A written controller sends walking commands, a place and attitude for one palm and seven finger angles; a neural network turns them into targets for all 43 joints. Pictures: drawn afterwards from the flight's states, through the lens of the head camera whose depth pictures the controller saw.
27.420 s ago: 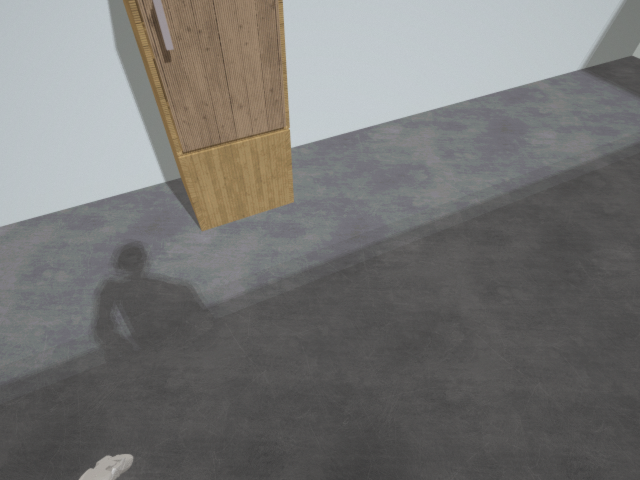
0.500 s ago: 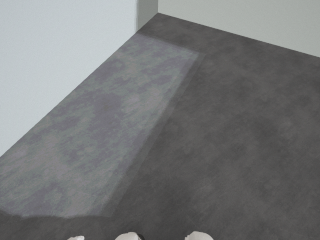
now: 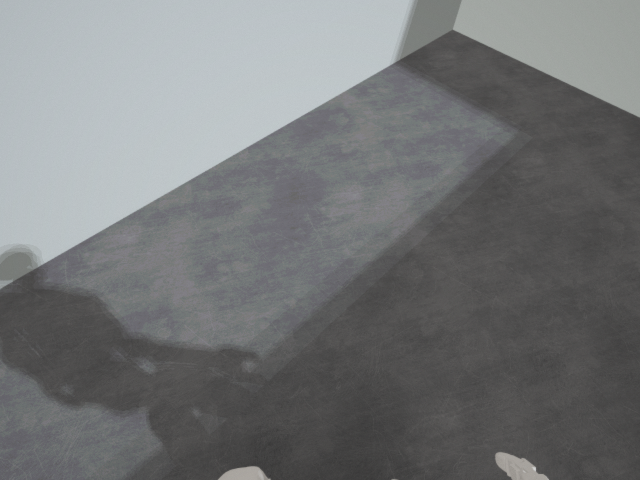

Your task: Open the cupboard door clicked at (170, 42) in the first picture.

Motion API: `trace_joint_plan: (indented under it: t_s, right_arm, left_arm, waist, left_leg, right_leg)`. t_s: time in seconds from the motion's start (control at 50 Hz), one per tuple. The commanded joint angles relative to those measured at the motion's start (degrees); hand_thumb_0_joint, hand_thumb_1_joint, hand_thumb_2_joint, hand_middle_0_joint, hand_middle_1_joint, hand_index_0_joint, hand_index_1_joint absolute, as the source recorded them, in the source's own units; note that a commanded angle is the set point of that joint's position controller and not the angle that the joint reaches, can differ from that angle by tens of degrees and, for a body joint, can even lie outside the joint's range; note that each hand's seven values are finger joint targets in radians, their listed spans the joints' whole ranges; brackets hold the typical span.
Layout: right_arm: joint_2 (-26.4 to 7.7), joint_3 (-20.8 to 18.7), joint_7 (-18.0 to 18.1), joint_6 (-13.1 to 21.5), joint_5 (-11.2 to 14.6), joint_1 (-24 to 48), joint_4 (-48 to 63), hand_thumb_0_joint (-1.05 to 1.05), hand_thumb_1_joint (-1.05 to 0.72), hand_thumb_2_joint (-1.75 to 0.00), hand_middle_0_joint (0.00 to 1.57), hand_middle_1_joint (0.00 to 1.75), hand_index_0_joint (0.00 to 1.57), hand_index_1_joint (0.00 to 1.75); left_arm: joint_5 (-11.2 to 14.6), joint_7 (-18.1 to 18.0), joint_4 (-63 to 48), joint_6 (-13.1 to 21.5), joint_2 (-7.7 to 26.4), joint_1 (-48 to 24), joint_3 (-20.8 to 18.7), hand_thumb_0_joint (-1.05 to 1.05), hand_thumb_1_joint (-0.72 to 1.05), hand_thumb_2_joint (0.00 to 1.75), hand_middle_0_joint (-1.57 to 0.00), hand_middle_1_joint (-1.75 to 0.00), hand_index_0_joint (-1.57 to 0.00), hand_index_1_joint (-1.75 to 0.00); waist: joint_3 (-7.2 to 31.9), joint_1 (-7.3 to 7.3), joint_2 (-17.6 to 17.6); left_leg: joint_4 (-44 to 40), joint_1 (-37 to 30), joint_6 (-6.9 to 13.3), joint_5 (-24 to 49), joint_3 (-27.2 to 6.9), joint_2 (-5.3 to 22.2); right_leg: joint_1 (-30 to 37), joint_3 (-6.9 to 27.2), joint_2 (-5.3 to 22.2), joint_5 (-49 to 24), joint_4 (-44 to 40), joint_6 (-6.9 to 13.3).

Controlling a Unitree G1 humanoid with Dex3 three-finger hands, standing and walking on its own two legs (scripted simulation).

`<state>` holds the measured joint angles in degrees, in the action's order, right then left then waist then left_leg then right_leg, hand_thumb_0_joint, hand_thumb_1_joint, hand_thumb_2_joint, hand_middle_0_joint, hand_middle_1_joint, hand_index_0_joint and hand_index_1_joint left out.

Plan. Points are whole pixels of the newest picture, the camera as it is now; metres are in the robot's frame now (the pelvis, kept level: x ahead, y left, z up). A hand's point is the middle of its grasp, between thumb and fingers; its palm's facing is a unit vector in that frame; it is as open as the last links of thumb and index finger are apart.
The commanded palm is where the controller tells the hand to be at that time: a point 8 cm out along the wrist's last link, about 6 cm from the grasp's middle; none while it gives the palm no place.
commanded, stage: turn to face it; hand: left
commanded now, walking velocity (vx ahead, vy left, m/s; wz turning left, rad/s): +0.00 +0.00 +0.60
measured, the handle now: out of the picture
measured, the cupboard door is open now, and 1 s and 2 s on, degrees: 42 42 42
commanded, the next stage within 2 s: none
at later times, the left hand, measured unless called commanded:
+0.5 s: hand out of the picture +0.02 +0.15 -0.15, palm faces +0.31 -0.92 -0.24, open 7.4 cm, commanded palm none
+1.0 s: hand out of the picture +0.02 +0.16 -0.13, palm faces +0.55 -0.77 -0.31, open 7.4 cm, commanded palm none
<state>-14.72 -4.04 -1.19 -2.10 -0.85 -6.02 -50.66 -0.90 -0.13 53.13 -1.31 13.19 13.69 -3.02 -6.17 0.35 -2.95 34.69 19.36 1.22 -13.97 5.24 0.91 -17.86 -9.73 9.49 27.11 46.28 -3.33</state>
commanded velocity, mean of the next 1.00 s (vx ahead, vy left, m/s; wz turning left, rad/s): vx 0.00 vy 0.00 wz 0.60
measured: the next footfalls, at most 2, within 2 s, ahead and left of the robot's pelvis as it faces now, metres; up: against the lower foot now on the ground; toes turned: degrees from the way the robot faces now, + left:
right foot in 0.24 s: +0.08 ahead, -0.17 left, +0.00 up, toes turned +5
left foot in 0.56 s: +0.01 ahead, +0.08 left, +0.00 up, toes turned +27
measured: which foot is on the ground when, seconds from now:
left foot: down 0.00-0.24, up 0.26-0.54, down 0.56-0.90, up 0.92-1.00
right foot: up 0.00-0.22, down 0.24-0.56, up 0.58-0.88, down 0.90-1.00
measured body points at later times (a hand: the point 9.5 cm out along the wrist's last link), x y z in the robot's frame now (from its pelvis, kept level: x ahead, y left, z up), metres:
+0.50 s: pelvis +0.02 -0.05 +0.02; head +0.08 -0.03 +0.46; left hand +0.01 +0.20 -0.13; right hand +0.19 -0.27 -0.12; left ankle -0.03 +0.07 -0.68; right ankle +0.04 -0.17 -0.72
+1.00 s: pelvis +0.05 -0.08 +0.01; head +0.11 -0.07 +0.46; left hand -0.01 +0.20 -0.11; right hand +0.25 -0.26 -0.15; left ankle -0.05 +0.02 -0.66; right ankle +0.11 -0.18 -0.72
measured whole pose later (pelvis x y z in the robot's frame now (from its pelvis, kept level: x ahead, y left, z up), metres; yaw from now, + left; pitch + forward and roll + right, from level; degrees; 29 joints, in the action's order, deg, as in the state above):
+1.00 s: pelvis +0.05 -0.08 +0.01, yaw +36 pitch +1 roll +1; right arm -14.7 -5.1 -0.5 -4.5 -0.8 -10.0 -53.5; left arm -1.3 -0.9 49.5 -0.6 12.4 8.1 -2.9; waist -5.7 1.8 2.1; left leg 59.0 27.2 -2.6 -27.8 -2.5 -1.2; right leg -15.6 -4.9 4.2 19.2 33.9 0.0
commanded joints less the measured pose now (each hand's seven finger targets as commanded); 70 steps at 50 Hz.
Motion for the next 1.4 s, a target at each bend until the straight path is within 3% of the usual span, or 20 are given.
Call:
trace_joint_plan:
  t_s: [0.0, 0.18, 0.22, 0.26, 0.34, 0.44, 0.5, 0.52, 0.54, 0.58, 0.64, 0.84, 0.88, 0.9, 1.0, 1.12, 1.2, 1.24, 1.26, 1.38]
  right_arm:
    - [-13.84, -3.11, 1.62, 1.14, -0.55, -11.27, 1.02, 0.0, -0.9, -0.9, 0.2, 0.3, 0.2, 0.3]
    - [-10.89, -2.9, 1.58, -0.2, -0.46, 2.95, 4.93, 0.0, -0.9, -0.9, 0.2, 0.3, 0.2, 0.3]
    - [-3.69, -1.91, 0.82, -0.24, 0.3, 2.77, 7.06, 0.0, -0.9, -0.9, 0.2, 0.3, 0.2, 0.3]
    - [-5.2, -2.4, 0.02, -0.66, 0.04, 0.98, 6.88, 0.0, -0.9, -0.9, 0.2, 0.3, 0.2, 0.3]
    - [-2.58, -1.51, -0.61, -1.24, 0.03, 0.44, 4.14, 0.0, -0.9, -0.9, 0.2, 0.3, 0.2, 0.3]
    - [-0.59, -0.17, -0.67, -0.02, 0.5, 3.0, 4.79, 0.0, -0.9, -0.9, 0.2, 0.3, 0.2, 0.3]
    - [-2.45, -0.48, -0.4, 0.59, 0.32, -2.14, 3.6, 0.0, -0.9, -0.9, 0.2, 0.3, 0.2, 0.3]
    - [-6.05, -1.43, -0.18, 1.02, 0.05, -5.8, 2.66, 0.0, -0.9, -0.9, 0.2, 0.3, 0.2, 0.3]
    - [-12.71, -3.2, 0.41, 1.36, -0.46, -9.87, 2.15, 0.0, -0.9, -0.9, 0.2, 0.3, 0.2, 0.3]
    - [-14.52, -3.25, 1.3, 0.74, -0.7, -12.72, 0.93, 0.0, -0.9, -0.9, 0.2, 0.3, 0.2, 0.3]
    - [-10.0, -2.1, 2.4, 1.41, -0.52, -6.04, 2.3, 0.0, -0.9, -0.9, 0.2, 0.3, 0.2, 0.3]
    - [-10.07, -2.82, 1.87, 0.43, -0.29, -0.94, 3.16, 0.0, -0.9, -0.9, 0.2, 0.3, 0.2, 0.3]
    - [-3.29, -1.94, 1.23, 0.46, 0.54, -0.94, 5.29, 0.0, -0.9, -0.9, 0.2, 0.3, 0.2, 0.3]
    - [-5.42, -2.19, 0.96, 0.22, 0.22, 0.13, 5.48, 0.0, -0.9, -0.9, 0.2, 0.3, 0.2, 0.3]
    - [-2.86, -1.42, -0.28, -1.04, 0.12, -0.49, 2.94, 0.0, -0.9, -0.9, 0.2, 0.3, 0.2, 0.3]
    - [-1.07, -0.2, -0.77, -0.34, 0.47, 3.26, 4.11, 0.0, -0.9, -0.9, 0.2, 0.3, 0.2, 0.3]
    - [-4.14, -0.89, -0.44, 0.46, 0.08, -3.88, 2.73, 0.0, -0.9, -0.9, 0.2, 0.3, 0.2, 0.3]
    - [-15.3, -3.81, 0.64, 0.94, -0.43, -12.38, 1.47, 0.0, -0.9, -0.9, 0.2, 0.3, 0.2, 0.3]
    - [-15.12, -3.52, 1.05, 0.55, -0.2, -13.98, 0.44, 0.0, -0.9, -0.9, 0.2, 0.3, 0.2, 0.3]
    - [-9.89, -1.91, 2.22, 1.39, -0.59, -3.21, 3.15, 0.0, -0.9, -0.9, 0.2, 0.3, 0.2, 0.3]
  left_arm:
    - [-0.09, -1.18, -8.72, 0.16, 6.45, -7.14, -1.78, 0.0, 0.9, 0.9, -0.2, -0.3, -0.2, -0.3]
    - [0.0, -0.06, -3.86, 0.33, 6.24, 4.63, -2.77, 0.0, 0.9, 0.9, -0.2, -0.3, -0.2, -0.3]
    - [-1.31, -1.1, -4.86, 1.17, 15.3, 5.51, -4.34, 0.0, 0.9, 0.9, -0.2, -0.3, -0.2, -0.3]
    - [-0.78, -1.58, -7.34, 1.06, 12.7, -1.1, -3.42, 0.0, 0.9, 0.9, -0.2, -0.3, -0.2, -0.3]
    - [-0.64, -1.48, -7.45, 1.56, 8.39, -3.08, -2.16, 0.0, 0.9, 0.9, -0.2, -0.3, -0.2, -0.3]
    - [-0.89, -1.53, -4.94, 1.83, 11.3, 2.87, -3.35, 0.0, 0.9, 0.9, -0.2, -0.3, -0.2, -0.3]
    - [-0.12, -1.07, -4.66, 1.67, 11.38, 1.57, -3.66, 0.0, 0.9, 0.9, -0.2, -0.3, -0.2, -0.3]
    - [0.29, -0.86, -5.42, 1.42, 9.82, 0.68, -3.47, 0.0, 0.9, 0.9, -0.2, -0.3, -0.2, -0.3]
    - [0.72, -0.43, -7.85, 1.05, 5.67, -0.82, -2.43, 0.0, 0.9, 0.9, -0.2, -0.3, -0.2, -0.3]
    - [0.08, -0.87, -10.47, 0.23, 6.09, -6.8, -1.85, 0.0, 0.9, 0.9, -0.2, -0.3, -0.2, -0.3]
    - [-0.02, -0.6, -7.26, -0.45, 5.75, -6.33, -2.25, 0.0, 0.9, 0.9, -0.2, -0.3, -0.2, -0.3]
    - [0.54, -0.54, -5.48, 0.38, 5.62, 0.17, -2.35, 0.0, 0.9, 0.9, -0.2, -0.3, -0.2, -0.3]
    - [-0.89, -1.52, -5.06, 1.58, 14.48, 3.8, -4.28, 0.0, 0.9, 0.9, -0.2, -0.3, -0.2, -0.3]
    - [-0.6, -1.72, -5.22, 1.57, 15.17, 3.4, -3.85, 0.0, 0.9, 0.9, -0.2, -0.3, -0.2, -0.3]
    - [-0.19, -1.83, -6.92, 1.75, 7.9, -2.85, -1.85, 0.0, 0.9, 0.9, -0.2, -0.3, -0.2, -0.3]
    - [-0.68, -1.67, -4.98, 1.87, 11.28, 2.34, -3.13, 0.0, 0.9, 0.9, -0.2, -0.3, -0.2, -0.3]
    - [0.08, -1.03, -5.28, 1.53, 11.3, -0.05, -3.45, 0.0, 0.9, 0.9, -0.2, -0.3, -0.2, -0.3]
    - [0.64, -0.51, -8.94, 0.87, 4.92, -2.93, -1.68, 0.0, 0.9, 0.9, -0.2, -0.3, -0.2, -0.3]
    - [0.15, -0.89, -9.65, 0.08, 6.57, -5.78, -1.62, 0.0, 0.9, 0.9, -0.2, -0.3, -0.2, -0.3]
    - [-0.17, -0.04, -6.15, -0.73, 5.63, -4.0, -2.38, 0.0, 0.9, 0.9, -0.2, -0.3, -0.2, -0.3]
  waist:
    - [12.95, 5.13, 11.55]
    - [7.95, -3.47, 8.97]
    - [6.35, -5.11, -19.93]
    - [5.25, -1.4, -9.65]
    - [5.95, 0.09, -11.01]
    - [10.03, -3.28, -7.67]
    - [11.57, -0.41, -6.74]
    - [13.6, 1.77, 0.94]
    - [14.26, 4.23, 19.5]
    - [12.7, 5.17, 13.44]
    - [9.2, 1.95, 14.19]
    - [9.34, -2.29, 11.63]
    - [9.78, -4.24, -14.03]
    - [9.29, -4.49, -14.29]
    - [6.15, -0.26, -11.26]
    - [8.33, -3.0, -8.14]
    - [10.79, 1.64, -4.43]
    - [14.73, 6.26, 22.44]
    - [14.53, 6.13, 15.63]
    - [8.38, 0.67, 11.04]
  left_leg:
    - [-12.07, -17.61, 12.63, 30.51, -24.53, 21.63]
    - [-7.87, 6.49, 2.93, -2.25, -16.89, 7.2]
    - [19.36, 18.02, -3.74, -19.95, -4.75, -5.09]
    - [33.63, 13.19, -2.42, -17.13, -8.74, 0.25]
    - [29.15, 11.47, -4.73, -12.12, -3.57, 1.31]
    - [6.87, 6.02, -4.58, -12.65, 1.2, -0.05]
    - [-7.22, -4.28, -3.36, -0.48, 1.48, -0.58]
    - [-11.53, -14.42, -1.52, 10.31, -3.98, 3.79]
    - [-12.98, -23.25, 6.46, 31.45, -25.64, 19.71]
    - [-12.03, -19.01, 13.46, 33.59, -25.06, 23.91]
    - [-12.65, -13.18, 8.34, 30.55, -19.2, 14.7]
    - [-8.2, -0.21, 4.16, 15.07, -20.27, 8.25]
    - [12.14, 15.78, -3.72, -14.66, -6.49, -4.66]
    - [26.68, 14.51, -3.41, -23.11, -7.63, -2.39]
    - [30.71, 14.12, -5.45, -12.36, -4.54, 1.17]
    - [9.33, 6.67, -4.77, -11.74, 0.83, 0.11]
    - [-8.01, -9.32, -2.74, 2.86, 0.86, -0.63]
    - [-13.37, -23.39, 10.52, 36.6, -30.41, 23.03]
    - [-11.92, -21.7, 12.8, 36.01, -27.31, 23.95]
    - [-15.7, -8.46, 7.34, 14.11, -20.11, 12.58]
  right_leg:
    - [-17.58, 9.21, -1.9, 6.64, 21.51, -1.7]
    - [9.88, 4.78, -7.58, -10.44, -15.79, -0.57]
    - [11.85, 32.89, 16.64, -4.53, -35.17, 8.32]
    - [0.53, 26.51, 17.2, -1.36, -34.82, 11.81]
    - [6.13, 9.9, 8.99, -27.77, -27.39, 8.77]
    - [16.9, 7.4, 11.41, -43.97, -19.97, 9.31]
    - [13.06, 2.73, 10.08, -42.06, -12.93, 5.33]
    - [4.72, 0.46, 8.04, -33.45, -5.06, 2.31]
    - [-13.03, -0.95, -0.39, 0.86, 7.84, -2.41]
    - [-17.03, 8.31, -1.47, 8.24, 19.4, -1.61]
    - [-15.81, 10.25, -2.61, -1.5, 20.1, -1.77]
    - [9.08, 6.37, -8.24, -12.24, -17.01, -0.6]
    - [20.41, 28.53, 14.2, -18.19, -31.14, 6.86]
    - [13.06, 30.72, 20.13, -23.21, -31.17, 12.09]
    - [12.27, 9.67, 8.57, -41.8, -25.39, 9.07]
    - [17.11, 6.66, 10.99, -48.44, -20.47, 9.27]
    - [8.62, 1.87, 9.49, -40.89, -9.62, 4.38]
    - [-15.71, 1.16, -2.7, 11.3, 15.23, -2.67]
    - [-16.29, 8.18, -1.73, 10.48, 19.89, -1.49]
    - [-12.26, 9.66, -3.69, -3.13, 15.87, -1.58]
